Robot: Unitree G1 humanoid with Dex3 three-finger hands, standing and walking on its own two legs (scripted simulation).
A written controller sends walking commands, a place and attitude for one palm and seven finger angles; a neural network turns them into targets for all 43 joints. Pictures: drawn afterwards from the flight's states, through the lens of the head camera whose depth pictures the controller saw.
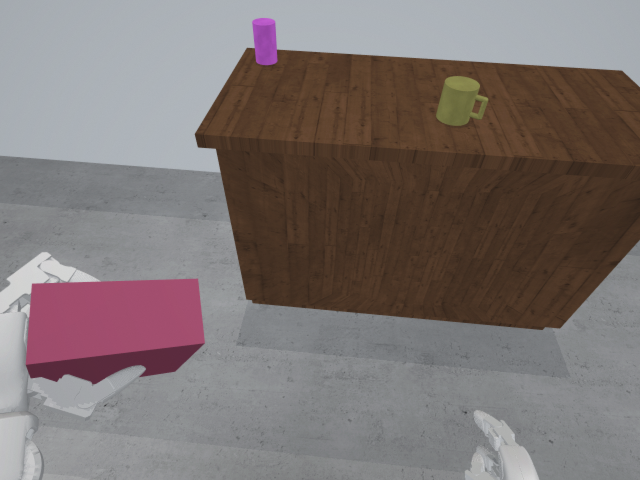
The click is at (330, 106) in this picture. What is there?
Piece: table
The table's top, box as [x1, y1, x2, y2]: [195, 48, 639, 179]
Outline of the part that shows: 195,133 198,147 639,179 639,87 622,71 619,70 291,50 277,50 276,63 271,65 260,65 255,61 254,48 247,48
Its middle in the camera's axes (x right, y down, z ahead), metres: +0.31 -0.36 +1.03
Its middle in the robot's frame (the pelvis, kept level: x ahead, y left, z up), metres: +1.03 -0.25 -0.01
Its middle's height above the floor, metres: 0.77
